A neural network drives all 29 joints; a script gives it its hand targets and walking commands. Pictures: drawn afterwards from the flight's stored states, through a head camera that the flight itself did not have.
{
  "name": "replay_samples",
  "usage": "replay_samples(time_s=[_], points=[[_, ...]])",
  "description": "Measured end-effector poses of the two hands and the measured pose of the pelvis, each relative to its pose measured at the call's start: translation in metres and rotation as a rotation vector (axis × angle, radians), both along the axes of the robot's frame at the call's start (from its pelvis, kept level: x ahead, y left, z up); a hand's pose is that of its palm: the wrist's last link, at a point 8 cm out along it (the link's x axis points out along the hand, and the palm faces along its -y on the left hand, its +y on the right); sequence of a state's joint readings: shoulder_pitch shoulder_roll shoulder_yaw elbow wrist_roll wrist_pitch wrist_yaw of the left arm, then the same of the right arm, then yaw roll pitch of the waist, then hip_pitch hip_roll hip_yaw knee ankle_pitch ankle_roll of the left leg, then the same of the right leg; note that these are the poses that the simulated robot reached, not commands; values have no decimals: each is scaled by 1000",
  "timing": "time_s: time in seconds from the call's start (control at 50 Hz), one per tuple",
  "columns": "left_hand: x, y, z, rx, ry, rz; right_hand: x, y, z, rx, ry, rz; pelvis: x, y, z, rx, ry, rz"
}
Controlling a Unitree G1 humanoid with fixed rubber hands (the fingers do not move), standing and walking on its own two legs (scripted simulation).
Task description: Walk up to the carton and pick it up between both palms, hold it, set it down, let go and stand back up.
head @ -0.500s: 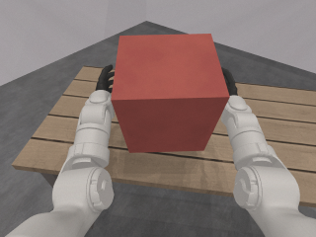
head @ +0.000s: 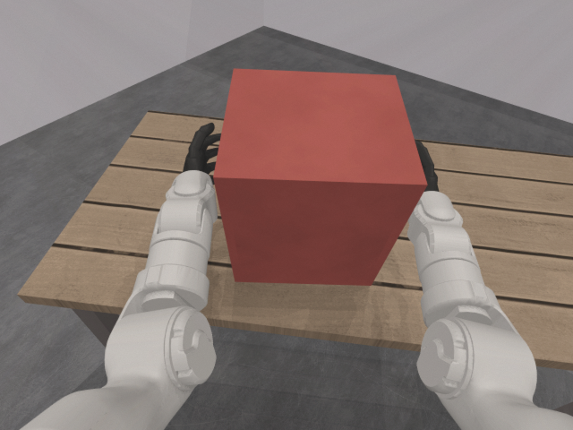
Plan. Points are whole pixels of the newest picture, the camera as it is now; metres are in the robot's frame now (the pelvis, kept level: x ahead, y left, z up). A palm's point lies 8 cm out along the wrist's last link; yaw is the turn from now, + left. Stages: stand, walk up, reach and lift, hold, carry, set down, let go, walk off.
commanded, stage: set down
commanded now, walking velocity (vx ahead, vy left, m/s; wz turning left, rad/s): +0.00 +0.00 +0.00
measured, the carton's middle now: (308, 187) +0.45 +0.01 +0.12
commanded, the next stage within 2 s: none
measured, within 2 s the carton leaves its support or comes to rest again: rests again in 0.50 s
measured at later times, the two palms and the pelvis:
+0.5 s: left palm (200, 179) +0.42 +0.17 +0.13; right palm (416, 195) +0.44 -0.15 +0.13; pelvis +0.02 +0.00 +0.00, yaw +0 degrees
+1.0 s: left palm (204, 182) +0.43 +0.17 +0.12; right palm (415, 199) +0.44 -0.15 +0.12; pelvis +0.02 +0.01 +0.00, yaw -1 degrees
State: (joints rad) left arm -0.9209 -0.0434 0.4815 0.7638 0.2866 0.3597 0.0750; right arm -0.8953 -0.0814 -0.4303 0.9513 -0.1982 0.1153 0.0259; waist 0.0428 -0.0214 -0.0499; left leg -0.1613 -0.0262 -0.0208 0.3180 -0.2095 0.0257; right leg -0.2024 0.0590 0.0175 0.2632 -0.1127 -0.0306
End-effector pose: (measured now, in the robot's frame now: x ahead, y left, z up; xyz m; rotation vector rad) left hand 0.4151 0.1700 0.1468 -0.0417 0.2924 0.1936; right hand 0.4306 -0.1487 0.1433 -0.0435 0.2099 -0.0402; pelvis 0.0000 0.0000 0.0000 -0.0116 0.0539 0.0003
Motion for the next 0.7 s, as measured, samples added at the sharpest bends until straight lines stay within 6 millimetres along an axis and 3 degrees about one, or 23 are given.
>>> replay_samples(time_s=[0.3, 0.7], points=[[2, 6, -5, -27, -24, 5, 3, 5, 2, -2, -24, 6, 9, -4, 0, 3, -42, 16], [16, -1, -20, 8, -30, -10, 11, -1, -21, -15, -31, -12, 21, 9, 0, -6, -9, -12]])
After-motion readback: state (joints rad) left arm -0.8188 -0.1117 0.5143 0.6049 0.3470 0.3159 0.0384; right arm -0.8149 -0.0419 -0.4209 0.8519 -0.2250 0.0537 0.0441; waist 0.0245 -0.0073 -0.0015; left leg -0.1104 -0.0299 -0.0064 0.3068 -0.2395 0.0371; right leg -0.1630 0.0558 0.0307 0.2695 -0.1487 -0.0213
